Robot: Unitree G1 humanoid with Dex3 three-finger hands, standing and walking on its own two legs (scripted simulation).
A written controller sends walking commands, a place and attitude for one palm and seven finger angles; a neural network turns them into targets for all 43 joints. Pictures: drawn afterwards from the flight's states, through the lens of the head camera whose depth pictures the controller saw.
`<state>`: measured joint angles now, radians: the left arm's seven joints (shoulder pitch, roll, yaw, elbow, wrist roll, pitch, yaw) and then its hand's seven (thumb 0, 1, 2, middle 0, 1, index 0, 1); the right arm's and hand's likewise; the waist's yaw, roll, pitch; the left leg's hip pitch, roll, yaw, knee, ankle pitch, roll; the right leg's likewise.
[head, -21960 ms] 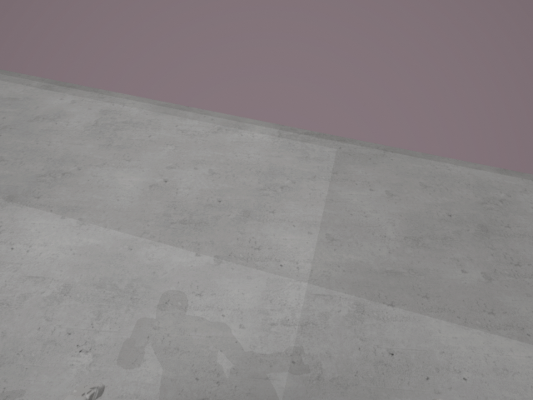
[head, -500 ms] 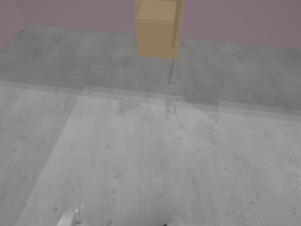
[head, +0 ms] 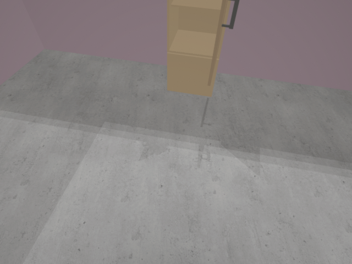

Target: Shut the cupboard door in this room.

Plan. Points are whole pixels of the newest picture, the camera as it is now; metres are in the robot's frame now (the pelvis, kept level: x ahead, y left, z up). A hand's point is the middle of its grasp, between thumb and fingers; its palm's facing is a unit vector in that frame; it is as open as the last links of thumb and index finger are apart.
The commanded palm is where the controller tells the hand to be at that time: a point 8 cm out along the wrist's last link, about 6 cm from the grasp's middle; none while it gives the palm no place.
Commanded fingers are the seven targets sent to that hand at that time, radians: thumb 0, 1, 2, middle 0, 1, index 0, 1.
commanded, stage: turn or walk to find it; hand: left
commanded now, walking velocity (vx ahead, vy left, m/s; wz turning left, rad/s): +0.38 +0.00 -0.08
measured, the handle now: (230, 13) +1.23 -0.18 +0.06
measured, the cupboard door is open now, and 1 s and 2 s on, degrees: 87 87 87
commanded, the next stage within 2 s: stand and wait in 0.36 s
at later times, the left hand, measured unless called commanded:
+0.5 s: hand out of the picture +0.08 +0.14 -0.16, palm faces +0.05 -0.97 -0.22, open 7.4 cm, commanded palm none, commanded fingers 0.00 0.90 0.90 -0.20 -0.30 -0.20 -0.30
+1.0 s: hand (125, 235) +0.22 +0.16 -0.18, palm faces +0.00 -0.98 -0.19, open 7.4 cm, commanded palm none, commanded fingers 0.00 0.90 0.90 -0.20 -0.30 -0.20 -0.30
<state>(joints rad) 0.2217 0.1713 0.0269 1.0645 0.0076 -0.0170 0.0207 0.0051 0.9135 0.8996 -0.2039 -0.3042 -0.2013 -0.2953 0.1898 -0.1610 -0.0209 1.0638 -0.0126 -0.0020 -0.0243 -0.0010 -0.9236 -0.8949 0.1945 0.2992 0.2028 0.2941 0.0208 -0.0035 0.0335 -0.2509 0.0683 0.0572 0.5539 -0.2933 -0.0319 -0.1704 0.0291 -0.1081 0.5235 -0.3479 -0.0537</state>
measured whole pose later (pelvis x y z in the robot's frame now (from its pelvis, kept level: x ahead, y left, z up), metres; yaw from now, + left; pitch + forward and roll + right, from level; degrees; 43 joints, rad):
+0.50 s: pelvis +0.09 -0.04 +0.01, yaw -2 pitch -1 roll +1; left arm 0.33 0.13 0.04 1.12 0.02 -0.06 0.01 0.00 0.91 0.90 -0.20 -0.30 -0.20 -0.29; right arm 0.30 -0.18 -0.06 1.13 -0.02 0.02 0.00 0.01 -0.91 -0.89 0.19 0.30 0.20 0.29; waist 0.02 0.03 0.04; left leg -0.43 0.10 0.09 1.01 -0.39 -0.02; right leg -0.14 -0.05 -0.15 0.48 -0.32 -0.02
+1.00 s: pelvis +0.20 -0.01 +0.00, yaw -3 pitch -1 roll +1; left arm 0.23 0.16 0.02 1.13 0.02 -0.01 0.04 0.01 0.91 0.90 -0.20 -0.30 -0.20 -0.29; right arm 0.11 -0.13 -0.04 1.08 -0.01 -0.02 -0.03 -0.03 -0.95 -0.89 0.20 0.30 0.21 0.29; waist 0.02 -0.03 0.05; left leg -0.29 0.02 0.18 0.52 -0.21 0.05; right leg -0.22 -0.10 -0.06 0.57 -0.36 0.04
